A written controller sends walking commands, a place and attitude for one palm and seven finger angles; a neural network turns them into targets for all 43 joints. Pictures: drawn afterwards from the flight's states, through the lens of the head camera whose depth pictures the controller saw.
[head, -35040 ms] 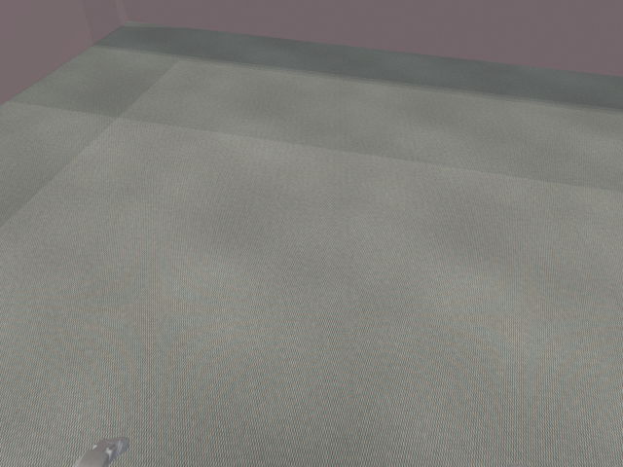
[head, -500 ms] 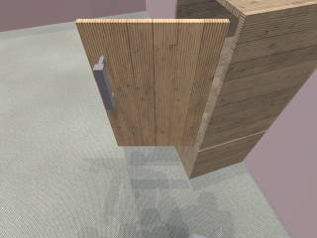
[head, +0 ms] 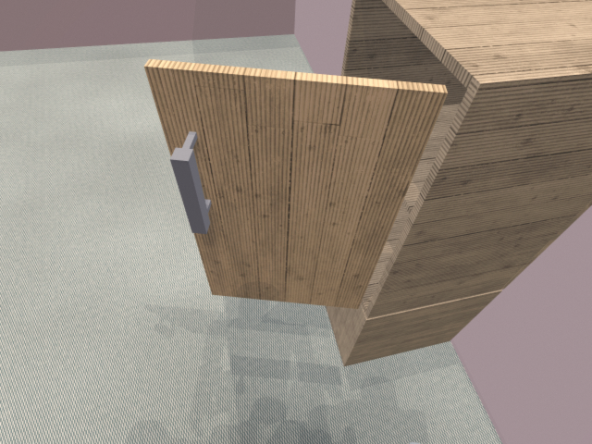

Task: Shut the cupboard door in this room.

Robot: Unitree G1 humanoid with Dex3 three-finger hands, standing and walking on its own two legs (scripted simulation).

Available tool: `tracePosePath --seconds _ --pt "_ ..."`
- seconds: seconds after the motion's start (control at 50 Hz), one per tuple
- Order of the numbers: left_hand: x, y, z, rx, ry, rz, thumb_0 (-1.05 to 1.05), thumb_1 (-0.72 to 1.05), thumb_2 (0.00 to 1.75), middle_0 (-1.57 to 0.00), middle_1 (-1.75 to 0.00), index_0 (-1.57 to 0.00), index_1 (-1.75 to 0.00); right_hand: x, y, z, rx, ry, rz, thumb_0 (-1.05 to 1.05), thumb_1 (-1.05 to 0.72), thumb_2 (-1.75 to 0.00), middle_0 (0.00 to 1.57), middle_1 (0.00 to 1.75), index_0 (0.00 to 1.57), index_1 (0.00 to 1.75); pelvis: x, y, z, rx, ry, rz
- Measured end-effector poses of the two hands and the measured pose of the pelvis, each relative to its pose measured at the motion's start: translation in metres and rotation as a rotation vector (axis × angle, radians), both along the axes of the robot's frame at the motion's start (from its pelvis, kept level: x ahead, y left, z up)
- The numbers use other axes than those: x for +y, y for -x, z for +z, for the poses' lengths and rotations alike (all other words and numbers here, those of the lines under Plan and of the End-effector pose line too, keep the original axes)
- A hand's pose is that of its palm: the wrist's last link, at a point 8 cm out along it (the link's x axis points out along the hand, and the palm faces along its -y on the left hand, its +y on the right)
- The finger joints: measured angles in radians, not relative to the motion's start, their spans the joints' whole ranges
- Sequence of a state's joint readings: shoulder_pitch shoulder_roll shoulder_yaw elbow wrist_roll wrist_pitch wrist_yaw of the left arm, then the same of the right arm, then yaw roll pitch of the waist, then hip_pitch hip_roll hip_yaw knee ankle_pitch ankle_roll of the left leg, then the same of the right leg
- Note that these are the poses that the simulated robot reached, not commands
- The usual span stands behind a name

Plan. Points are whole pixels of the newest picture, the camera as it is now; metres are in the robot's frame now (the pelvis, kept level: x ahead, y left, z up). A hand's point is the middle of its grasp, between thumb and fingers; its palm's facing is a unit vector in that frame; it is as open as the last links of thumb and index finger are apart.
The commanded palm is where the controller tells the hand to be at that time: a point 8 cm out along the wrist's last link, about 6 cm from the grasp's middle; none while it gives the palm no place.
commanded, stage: come to a stop and stand still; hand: left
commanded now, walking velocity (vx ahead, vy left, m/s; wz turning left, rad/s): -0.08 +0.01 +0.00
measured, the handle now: (196, 185) +0.44 +0.21 +0.08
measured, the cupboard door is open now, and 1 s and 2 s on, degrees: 72 72 72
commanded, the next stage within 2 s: look again from close up in 1.54 s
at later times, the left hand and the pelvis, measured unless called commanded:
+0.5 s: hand out of the picture +0.04 +0.18 -0.17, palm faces +0.00 -0.98 -0.21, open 7.4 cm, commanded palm none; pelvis -0.02 +0.00 +0.00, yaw +0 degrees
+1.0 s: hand out of the picture +0.00 +0.20 -0.17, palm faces +0.01 -0.99 -0.16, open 7.4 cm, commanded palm none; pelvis +0.01 +0.03 +0.01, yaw +0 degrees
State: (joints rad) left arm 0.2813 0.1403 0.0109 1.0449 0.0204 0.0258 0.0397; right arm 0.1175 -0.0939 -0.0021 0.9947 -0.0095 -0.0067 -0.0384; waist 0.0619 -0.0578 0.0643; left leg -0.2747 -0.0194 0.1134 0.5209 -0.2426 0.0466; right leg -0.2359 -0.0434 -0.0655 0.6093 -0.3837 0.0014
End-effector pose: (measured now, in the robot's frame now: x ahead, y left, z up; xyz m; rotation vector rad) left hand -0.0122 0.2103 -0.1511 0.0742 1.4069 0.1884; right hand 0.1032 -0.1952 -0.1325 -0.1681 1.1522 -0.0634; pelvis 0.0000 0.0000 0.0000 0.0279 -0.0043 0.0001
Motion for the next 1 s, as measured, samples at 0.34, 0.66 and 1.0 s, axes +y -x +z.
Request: tracePosePath --seconds 0.34,0.66,1.0 --pt "0.016 -0.024 0.020 -0.166 -0.110 -0.090 0.00 0.90 0.90 -0.20 -0.30 -0.20 -0.30 -0.049 0.066 -0.007 0.037 0.019 -0.093 0.00 -0.91 -0.90 0.20 0.30 0.20 0.30 -0.010 0.015 -0.002 -0.047 0.014 0.001" --pt "0.027 -0.032 0.014 -0.132 -0.037 -0.120 0.00 0.91 0.90 -0.20 -0.30 -0.20 -0.30 -0.015 0.147 0.000 0.274 0.025 -0.106 0.01 -0.91 -0.90 0.20 0.30 0.20 0.30 0.010 0.017 0.005 0.002 0.039 0.003" --pt "0.037 -0.008 0.006 0.000 0.008 -0.081 0.00 0.90 0.90 -0.19 -0.30 -0.20 -0.30 0.001 0.080 0.006 0.183 0.064 -0.079 0.02 -0.92 -0.90 0.20 0.30 0.20 0.30 0.035 -0.008 0.008 -0.005 0.039 -0.007"
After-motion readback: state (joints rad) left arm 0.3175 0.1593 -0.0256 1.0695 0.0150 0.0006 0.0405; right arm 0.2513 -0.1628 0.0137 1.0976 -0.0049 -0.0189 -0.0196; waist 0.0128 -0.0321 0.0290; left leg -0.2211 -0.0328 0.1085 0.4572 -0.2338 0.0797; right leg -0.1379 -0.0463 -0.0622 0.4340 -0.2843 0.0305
